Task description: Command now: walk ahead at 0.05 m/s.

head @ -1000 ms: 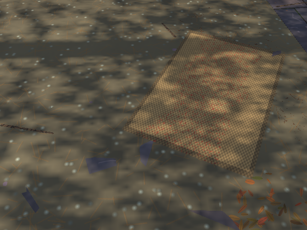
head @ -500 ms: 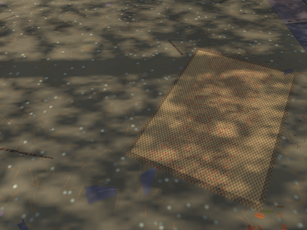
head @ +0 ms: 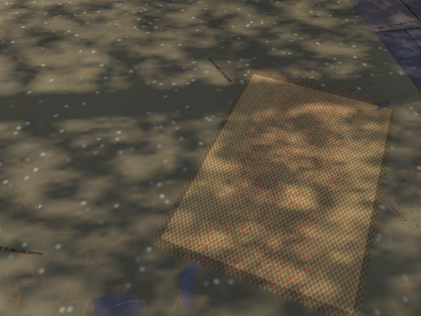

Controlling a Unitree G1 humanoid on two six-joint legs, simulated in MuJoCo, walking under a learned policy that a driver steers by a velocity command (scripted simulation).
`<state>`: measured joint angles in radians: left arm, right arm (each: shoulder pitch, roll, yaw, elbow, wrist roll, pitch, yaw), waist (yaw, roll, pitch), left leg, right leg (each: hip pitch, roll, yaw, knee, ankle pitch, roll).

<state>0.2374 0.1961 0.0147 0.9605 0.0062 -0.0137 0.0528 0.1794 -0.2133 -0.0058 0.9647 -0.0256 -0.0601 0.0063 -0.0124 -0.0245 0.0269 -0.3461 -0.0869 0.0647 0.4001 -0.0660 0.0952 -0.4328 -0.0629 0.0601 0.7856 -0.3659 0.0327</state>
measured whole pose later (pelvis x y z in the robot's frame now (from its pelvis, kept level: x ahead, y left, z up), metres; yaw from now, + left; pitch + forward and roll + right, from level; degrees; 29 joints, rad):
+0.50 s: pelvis +0.10 -0.01 +0.00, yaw +1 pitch +1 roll +0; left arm 0.41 0.20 0.06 1.05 -0.03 -0.07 0.02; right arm 0.24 -0.21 -0.03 1.04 0.03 -0.09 0.00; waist 0.02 -0.03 -0.01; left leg -0.34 -0.01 0.06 0.61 -0.34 0.12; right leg -0.16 -0.02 0.00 0.48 -0.34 0.00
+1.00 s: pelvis +0.33 -0.01 -0.01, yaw +1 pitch +2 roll +0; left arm -0.08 0.20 0.03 0.83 -0.03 -0.11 -0.05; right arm 0.49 -0.22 -0.03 1.09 0.01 -0.07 -0.01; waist -0.09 -0.02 0.03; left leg 0.18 -0.02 0.03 0.21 -0.42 0.02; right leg -0.57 -0.02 -0.05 0.52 -0.01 -0.09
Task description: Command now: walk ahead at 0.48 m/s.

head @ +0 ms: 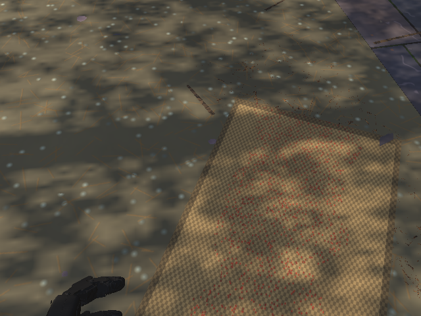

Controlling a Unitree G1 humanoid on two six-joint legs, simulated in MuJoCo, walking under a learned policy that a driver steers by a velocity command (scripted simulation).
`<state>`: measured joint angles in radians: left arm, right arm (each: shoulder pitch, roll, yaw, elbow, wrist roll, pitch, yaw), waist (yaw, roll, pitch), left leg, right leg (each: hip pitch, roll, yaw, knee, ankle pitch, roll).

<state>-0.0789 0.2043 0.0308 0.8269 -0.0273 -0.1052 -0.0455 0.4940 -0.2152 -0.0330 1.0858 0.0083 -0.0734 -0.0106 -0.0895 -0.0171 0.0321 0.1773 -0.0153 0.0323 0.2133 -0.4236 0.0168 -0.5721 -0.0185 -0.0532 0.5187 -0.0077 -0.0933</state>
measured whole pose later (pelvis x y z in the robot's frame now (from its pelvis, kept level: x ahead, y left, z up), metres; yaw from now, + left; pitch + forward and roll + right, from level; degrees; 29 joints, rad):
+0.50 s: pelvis +0.27 +0.00 +0.02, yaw +0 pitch +2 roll -2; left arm 0.38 0.24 0.05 1.02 -0.01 -0.09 0.00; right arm 0.03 -0.23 -0.05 0.88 0.02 -0.08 0.02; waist 0.08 0.03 0.00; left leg -0.62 0.10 -0.01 0.57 0.04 0.03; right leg 0.03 0.05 -0.06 0.21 -0.28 -0.03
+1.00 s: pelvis +0.55 +0.04 +0.02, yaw +0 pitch +2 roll +1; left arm 0.05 0.25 0.06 0.89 -0.01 -0.08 -0.01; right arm 0.38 -0.22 -0.05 1.01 0.01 -0.09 0.00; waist -0.07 -0.04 0.00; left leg 0.02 -0.06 0.06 0.18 -0.24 0.05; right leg -0.68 -0.11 0.02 0.62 0.09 -0.02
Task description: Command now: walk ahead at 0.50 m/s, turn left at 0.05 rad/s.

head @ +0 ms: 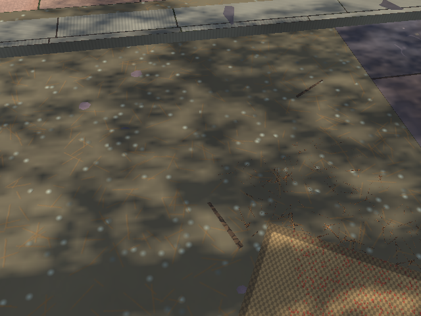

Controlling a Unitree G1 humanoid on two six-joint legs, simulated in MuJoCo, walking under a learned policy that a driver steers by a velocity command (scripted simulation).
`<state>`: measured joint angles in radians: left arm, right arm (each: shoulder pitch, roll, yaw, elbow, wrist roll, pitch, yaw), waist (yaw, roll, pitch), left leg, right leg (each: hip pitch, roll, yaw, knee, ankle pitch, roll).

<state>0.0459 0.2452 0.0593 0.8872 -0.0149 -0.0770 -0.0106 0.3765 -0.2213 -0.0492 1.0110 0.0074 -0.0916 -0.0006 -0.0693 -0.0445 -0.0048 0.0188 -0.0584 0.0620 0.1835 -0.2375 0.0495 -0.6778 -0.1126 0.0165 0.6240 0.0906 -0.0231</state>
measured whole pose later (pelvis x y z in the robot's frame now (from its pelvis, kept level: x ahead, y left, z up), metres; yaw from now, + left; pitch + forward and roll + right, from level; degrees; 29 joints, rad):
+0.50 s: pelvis +0.28 -0.04 +0.00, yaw +13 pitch +1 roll -2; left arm 0.31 0.24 0.07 0.99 0.02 -0.10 0.02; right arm 0.14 -0.26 -0.09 0.87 0.02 -0.04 0.01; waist 0.05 0.03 0.00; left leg -0.72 0.13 -0.05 0.84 0.01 0.04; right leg -0.01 0.02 -0.23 0.23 -0.24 -0.02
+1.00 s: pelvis +0.54 +0.09 +0.00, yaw +30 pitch +2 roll -1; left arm 0.01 0.28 0.08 0.80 0.01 -0.10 0.01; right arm 0.33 -0.24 -0.08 0.81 0.02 -0.06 -0.01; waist -0.06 -0.04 0.02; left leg -0.15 -0.10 -0.10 0.33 -0.21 0.09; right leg -0.67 -0.10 0.09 0.72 -0.03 0.05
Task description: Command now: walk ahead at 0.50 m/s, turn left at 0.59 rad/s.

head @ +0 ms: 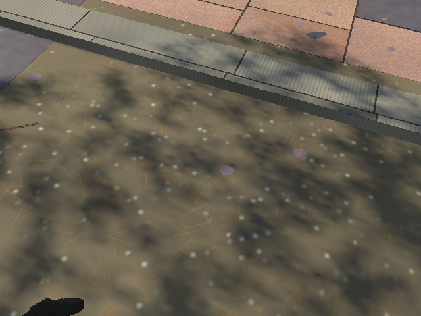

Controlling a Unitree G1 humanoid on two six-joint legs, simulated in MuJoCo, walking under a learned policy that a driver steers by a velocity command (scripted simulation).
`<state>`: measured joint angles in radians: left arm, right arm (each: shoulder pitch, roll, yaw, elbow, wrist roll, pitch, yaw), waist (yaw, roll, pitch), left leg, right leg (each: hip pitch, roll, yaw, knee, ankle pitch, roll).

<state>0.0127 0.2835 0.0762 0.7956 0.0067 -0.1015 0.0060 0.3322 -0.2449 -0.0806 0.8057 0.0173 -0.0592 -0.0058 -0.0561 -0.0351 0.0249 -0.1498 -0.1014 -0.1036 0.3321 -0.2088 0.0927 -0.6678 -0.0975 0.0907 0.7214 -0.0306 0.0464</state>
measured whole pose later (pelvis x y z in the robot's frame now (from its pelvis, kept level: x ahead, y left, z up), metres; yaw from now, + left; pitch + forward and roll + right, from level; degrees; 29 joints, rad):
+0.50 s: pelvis +0.28 -0.06 +0.00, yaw -4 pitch +2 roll +0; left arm 0.37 0.25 0.06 0.86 -0.02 -0.07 -0.01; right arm 0.08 -0.27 -0.06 0.69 -0.01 -0.09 -0.01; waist 0.08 0.02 0.02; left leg -0.62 0.06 -0.10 0.71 -0.12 -0.03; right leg -0.16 0.10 0.11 0.31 -0.18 -0.08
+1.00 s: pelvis +0.55 -0.06 +0.00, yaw -22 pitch +2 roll +2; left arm 0.16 0.32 0.07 0.67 -0.02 -0.03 -0.02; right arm 0.33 -0.28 -0.08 0.82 -0.01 -0.09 0.00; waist -0.07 -0.05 0.02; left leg -0.05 -0.02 0.13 0.26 -0.24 0.01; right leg -0.72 -0.10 0.06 0.88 -0.08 0.01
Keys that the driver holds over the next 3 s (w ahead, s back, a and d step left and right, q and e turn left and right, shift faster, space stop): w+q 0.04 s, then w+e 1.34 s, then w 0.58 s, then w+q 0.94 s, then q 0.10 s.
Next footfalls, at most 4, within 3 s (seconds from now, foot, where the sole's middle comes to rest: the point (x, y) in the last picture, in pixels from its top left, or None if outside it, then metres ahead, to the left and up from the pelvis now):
0.18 right None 0.30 -0.14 -0.78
0.68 left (180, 286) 0.56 0.06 -0.78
1.18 right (281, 236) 0.73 -0.30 -0.78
1.66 left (263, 159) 1.08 -0.28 -0.78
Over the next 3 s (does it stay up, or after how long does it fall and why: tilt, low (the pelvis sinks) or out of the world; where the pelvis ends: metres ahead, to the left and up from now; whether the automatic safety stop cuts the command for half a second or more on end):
stays up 1.48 -0.60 0.06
